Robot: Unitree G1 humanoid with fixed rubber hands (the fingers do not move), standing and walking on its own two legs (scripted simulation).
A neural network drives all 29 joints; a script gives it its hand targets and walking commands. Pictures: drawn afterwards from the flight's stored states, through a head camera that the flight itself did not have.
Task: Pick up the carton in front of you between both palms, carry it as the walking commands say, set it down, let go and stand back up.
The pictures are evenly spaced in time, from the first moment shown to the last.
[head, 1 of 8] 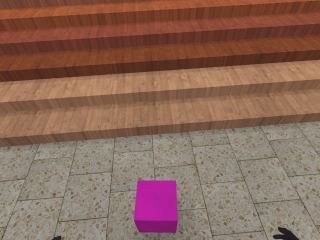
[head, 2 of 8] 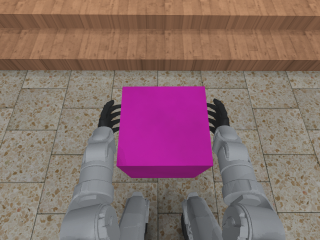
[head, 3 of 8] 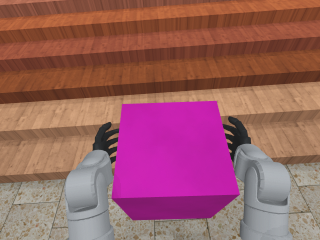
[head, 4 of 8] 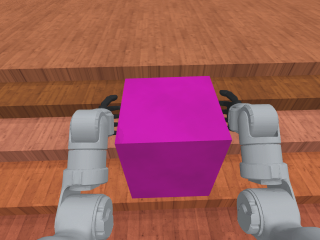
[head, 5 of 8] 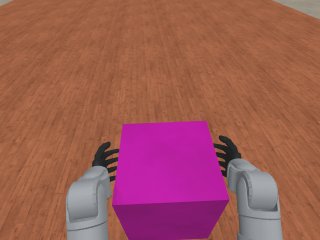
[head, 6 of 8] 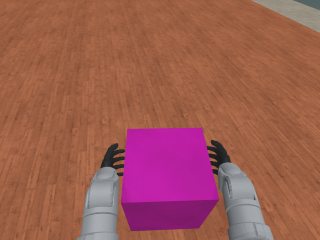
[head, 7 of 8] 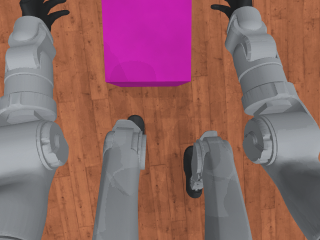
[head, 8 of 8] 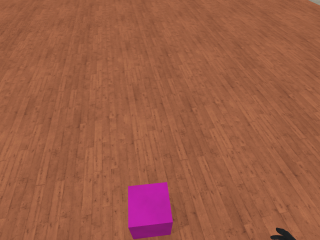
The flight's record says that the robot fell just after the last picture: no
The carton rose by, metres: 1.61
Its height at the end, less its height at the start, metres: +0.86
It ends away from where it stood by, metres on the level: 5.04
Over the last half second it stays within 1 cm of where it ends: yes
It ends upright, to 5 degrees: yes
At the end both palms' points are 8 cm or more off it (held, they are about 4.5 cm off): yes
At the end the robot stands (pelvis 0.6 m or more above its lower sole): yes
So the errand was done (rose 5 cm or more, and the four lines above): yes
